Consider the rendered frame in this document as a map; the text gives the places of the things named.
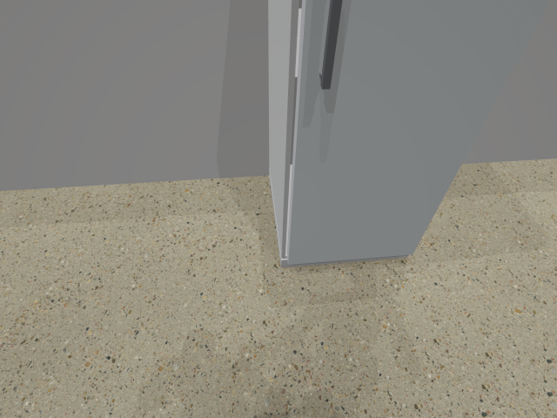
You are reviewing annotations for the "fridge door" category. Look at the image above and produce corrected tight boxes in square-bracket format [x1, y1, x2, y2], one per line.
[287, 0, 551, 265]

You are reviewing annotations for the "handle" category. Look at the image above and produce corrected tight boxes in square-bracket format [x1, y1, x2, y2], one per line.
[319, 0, 342, 90]

